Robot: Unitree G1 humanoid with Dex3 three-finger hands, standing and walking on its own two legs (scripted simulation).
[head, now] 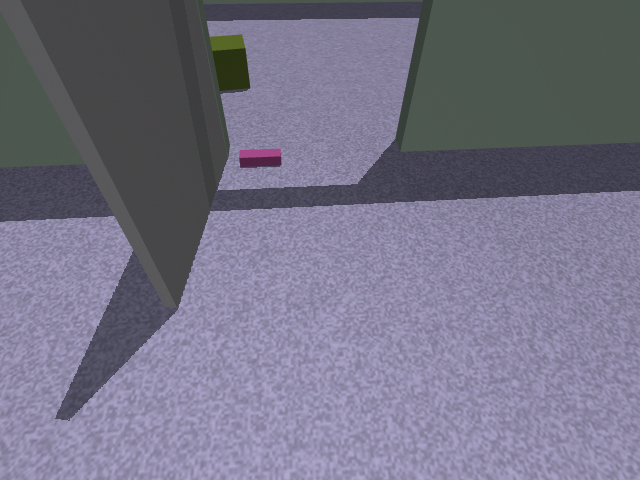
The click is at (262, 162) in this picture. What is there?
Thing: lying carton
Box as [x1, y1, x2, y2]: [239, 149, 280, 166]
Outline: 240,150 239,160 241,166 280,165 280,149
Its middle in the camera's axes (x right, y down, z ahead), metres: -0.29 -0.39 +1.95
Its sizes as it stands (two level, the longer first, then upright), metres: 0.206 0.064 0.057
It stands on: the floor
